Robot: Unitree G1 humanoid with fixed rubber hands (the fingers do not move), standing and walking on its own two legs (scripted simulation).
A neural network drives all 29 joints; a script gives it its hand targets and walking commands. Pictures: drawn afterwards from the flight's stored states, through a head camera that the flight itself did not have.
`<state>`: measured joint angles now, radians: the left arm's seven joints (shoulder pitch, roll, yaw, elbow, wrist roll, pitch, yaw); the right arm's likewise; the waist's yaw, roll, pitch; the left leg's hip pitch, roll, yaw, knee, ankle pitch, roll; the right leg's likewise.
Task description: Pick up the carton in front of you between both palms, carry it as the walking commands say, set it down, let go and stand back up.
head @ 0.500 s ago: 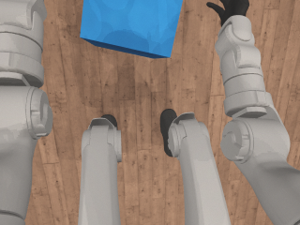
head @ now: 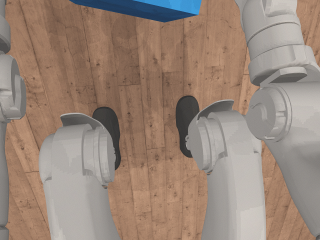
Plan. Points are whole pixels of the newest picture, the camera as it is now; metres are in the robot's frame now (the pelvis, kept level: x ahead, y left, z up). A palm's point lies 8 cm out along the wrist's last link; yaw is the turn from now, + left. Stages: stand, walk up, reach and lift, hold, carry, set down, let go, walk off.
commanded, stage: reach and lift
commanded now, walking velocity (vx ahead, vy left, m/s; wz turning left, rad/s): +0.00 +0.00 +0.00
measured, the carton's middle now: out of the picture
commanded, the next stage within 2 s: none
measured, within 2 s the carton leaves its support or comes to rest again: leaves its support in 0.70 s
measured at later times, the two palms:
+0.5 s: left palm out of the picture +0.59 +0.18 -0.18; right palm out of the picture +0.56 -0.12 -0.17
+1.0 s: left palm out of the picture +0.55 +0.19 -0.04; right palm out of the picture +0.53 -0.11 -0.04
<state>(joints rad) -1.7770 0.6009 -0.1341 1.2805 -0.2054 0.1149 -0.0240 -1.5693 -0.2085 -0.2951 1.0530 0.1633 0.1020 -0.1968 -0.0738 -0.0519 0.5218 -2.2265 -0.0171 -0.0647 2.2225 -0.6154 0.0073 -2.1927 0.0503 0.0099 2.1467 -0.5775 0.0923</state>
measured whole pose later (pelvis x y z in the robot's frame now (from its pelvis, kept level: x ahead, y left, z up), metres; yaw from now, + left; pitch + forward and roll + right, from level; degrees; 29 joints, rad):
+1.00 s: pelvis +0.00 -0.01 +0.04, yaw +4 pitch +42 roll -4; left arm -1.40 0.24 0.25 0.97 0.14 0.36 0.00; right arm -1.20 0.04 -0.58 0.68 -0.11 0.33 -0.17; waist -0.04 -0.03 0.04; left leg -2.21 -0.11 -0.10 2.03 -0.55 -0.05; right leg -2.17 0.10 0.07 2.00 -0.56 0.12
